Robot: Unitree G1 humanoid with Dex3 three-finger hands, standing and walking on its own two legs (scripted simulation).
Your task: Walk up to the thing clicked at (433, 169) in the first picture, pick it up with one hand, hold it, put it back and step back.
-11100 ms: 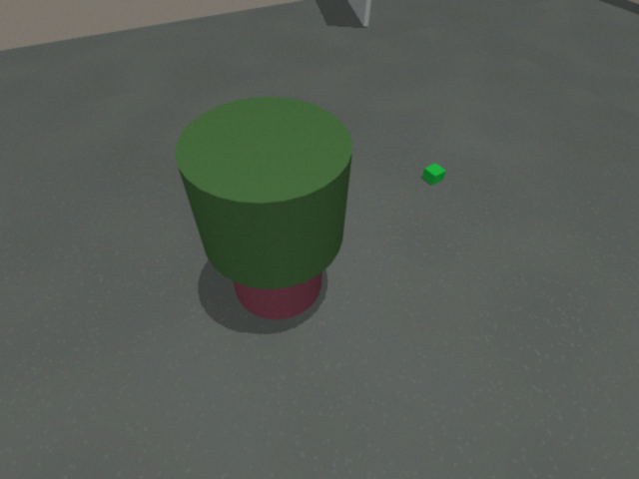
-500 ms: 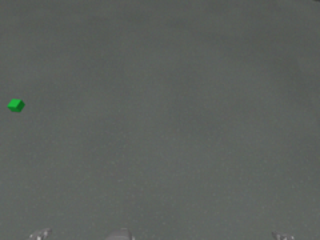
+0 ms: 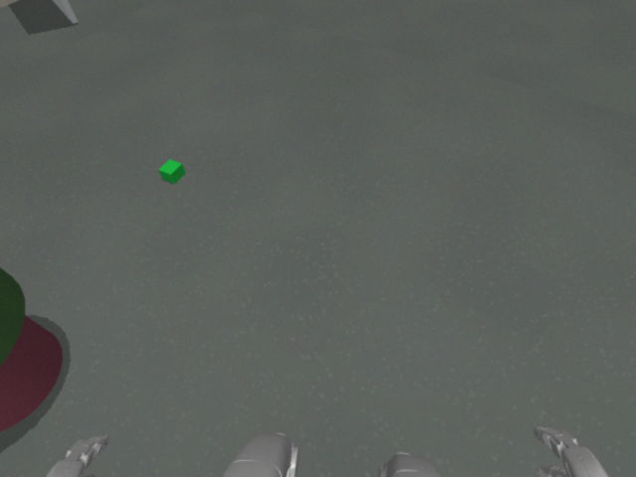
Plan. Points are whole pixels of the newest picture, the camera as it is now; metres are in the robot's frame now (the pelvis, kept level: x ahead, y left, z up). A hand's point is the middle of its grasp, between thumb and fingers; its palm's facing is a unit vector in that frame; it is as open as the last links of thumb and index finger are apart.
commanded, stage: walk up
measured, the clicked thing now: (172, 171) +1.36 +0.68 -0.72
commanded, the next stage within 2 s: stand in 1.26 s
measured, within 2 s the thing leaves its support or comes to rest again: neither
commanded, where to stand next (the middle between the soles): +0.04 +0.03 m, yaw +17 degrees
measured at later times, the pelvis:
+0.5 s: pelvis +0.00 +0.02 -0.02, yaw +13 degrees
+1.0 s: pelvis +0.00 +0.02 +0.01, yaw +19 degrees
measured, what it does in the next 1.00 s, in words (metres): steps on the spot, turning left: left foot, then right foot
